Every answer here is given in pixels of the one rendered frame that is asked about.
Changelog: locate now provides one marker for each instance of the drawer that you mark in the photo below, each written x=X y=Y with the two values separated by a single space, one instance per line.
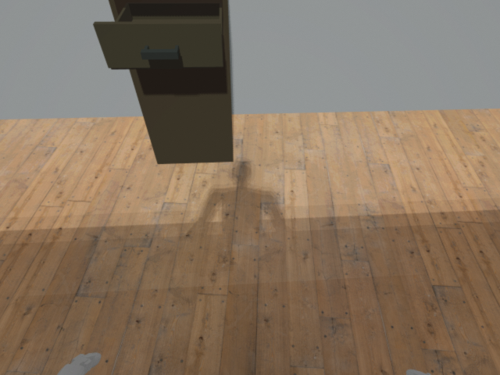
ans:
x=197 y=27

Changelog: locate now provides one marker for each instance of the cabinet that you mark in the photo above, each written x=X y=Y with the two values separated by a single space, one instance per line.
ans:
x=187 y=112

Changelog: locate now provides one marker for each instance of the robot left hand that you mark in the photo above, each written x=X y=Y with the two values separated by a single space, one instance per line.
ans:
x=81 y=364

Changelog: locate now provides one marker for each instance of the handle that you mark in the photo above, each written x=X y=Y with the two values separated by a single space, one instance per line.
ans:
x=147 y=53

